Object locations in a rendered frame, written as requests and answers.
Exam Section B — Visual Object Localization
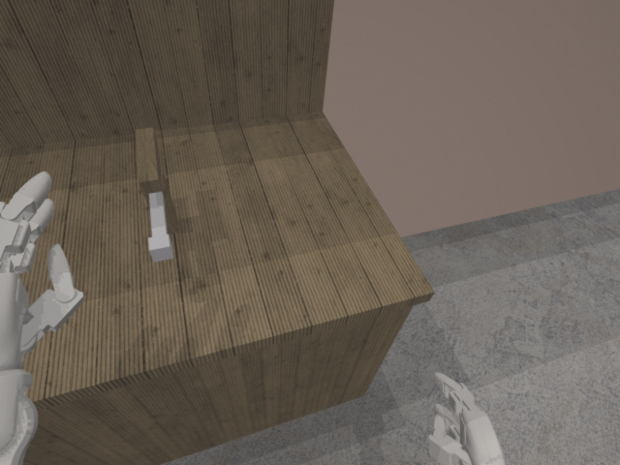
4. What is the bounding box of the tap lever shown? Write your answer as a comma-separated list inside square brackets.
[148, 192, 173, 263]

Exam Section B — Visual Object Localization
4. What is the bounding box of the robot right hand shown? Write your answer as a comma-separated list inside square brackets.
[428, 372, 506, 465]

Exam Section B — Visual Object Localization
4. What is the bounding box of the robot left hand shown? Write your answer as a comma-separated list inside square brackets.
[0, 171, 83, 371]

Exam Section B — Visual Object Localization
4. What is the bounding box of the counter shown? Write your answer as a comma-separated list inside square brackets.
[0, 0, 435, 465]

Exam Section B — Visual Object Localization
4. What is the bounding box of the robot left forearm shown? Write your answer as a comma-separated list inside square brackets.
[0, 369, 38, 465]

